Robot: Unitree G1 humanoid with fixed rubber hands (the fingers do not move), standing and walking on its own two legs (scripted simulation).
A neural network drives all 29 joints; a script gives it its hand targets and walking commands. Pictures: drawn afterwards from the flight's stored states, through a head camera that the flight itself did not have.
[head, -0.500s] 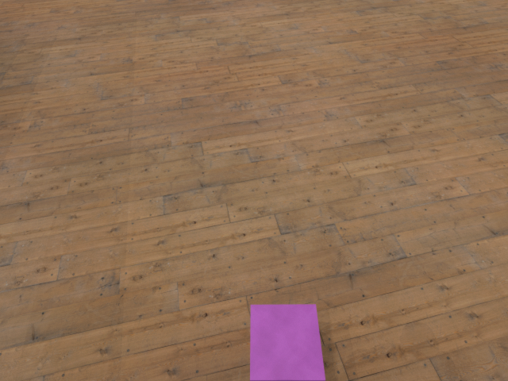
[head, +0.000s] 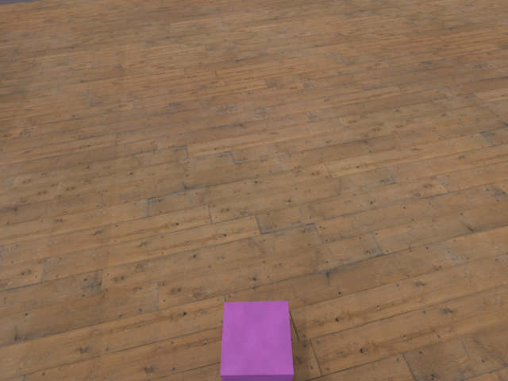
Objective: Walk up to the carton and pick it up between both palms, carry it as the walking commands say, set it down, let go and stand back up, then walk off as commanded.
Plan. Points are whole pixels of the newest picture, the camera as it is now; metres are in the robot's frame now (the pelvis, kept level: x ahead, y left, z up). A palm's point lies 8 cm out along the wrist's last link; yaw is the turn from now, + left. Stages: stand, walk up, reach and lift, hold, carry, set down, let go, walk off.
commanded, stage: walk up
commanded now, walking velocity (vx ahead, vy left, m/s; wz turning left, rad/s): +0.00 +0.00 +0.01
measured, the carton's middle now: (257, 342) +0.37 +0.05 -0.69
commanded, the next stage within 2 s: stand in 1.06 s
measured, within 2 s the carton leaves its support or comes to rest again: neither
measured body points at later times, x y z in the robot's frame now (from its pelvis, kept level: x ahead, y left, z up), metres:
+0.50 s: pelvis -0.03 +0.01 +0.00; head +0.01 -0.01 +0.45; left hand -0.04 +0.25 -0.15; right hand -0.03 -0.22 -0.17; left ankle -0.09 +0.14 -0.67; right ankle +0.03 -0.08 -0.74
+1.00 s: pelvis -0.03 +0.09 +0.00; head -0.03 +0.10 +0.45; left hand -0.05 +0.29 -0.17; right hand -0.06 -0.11 -0.16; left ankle -0.08 +0.20 -0.74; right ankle -0.03 -0.04 -0.74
